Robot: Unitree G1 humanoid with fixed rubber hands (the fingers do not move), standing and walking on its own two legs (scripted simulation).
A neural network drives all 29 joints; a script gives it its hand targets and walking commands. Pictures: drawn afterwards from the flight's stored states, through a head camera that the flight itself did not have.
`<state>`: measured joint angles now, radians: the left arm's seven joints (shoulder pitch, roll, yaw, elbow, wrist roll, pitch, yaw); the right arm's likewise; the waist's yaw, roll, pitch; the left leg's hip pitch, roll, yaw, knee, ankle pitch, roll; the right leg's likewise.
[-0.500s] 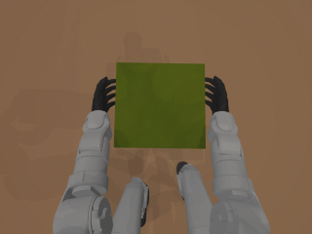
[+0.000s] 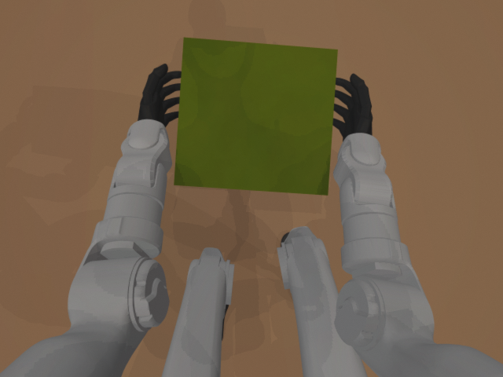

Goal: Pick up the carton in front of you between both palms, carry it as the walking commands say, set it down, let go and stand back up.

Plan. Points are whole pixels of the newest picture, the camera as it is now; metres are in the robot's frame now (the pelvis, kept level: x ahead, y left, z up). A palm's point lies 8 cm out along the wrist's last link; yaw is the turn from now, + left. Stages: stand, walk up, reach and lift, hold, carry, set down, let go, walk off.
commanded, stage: set down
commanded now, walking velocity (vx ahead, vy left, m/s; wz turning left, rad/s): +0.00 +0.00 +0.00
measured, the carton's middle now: (253, 132) +0.47 -0.04 -0.19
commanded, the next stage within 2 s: none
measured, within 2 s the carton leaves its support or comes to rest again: rests again in 1.40 s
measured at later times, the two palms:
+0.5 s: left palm (181, 122) +0.53 +0.10 -0.25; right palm (331, 143) +0.45 -0.19 -0.25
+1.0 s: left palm (191, 129) +0.53 +0.09 -0.32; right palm (329, 141) +0.46 -0.20 -0.30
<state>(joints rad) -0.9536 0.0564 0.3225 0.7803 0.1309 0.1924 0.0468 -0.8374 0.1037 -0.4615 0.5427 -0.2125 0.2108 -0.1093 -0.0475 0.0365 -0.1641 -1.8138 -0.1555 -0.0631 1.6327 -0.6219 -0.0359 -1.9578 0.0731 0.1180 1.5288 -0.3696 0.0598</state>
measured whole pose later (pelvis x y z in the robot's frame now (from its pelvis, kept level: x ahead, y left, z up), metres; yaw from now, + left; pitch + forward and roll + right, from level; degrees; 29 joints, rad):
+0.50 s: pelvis -0.03 +0.01 -0.11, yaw +1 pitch +47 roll +1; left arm -1.37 0.21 0.21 1.02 0.09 0.20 0.07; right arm -1.13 0.02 -0.54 0.64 -0.17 0.22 -0.15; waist -0.10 0.03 0.06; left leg -2.16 -0.20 -0.05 2.00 -0.66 -0.05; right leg -2.28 0.09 0.12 1.85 -0.38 0.11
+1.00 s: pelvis -0.02 +0.02 -0.14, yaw +0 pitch +47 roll -4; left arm -1.46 0.24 0.07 1.14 0.07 0.19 0.13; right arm -1.23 -0.06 -0.61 0.83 -0.12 0.18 -0.07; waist -0.15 0.01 0.13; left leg -2.26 -0.19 -0.04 2.13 -0.68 -0.01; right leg -2.35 0.05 0.08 1.96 -0.44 0.12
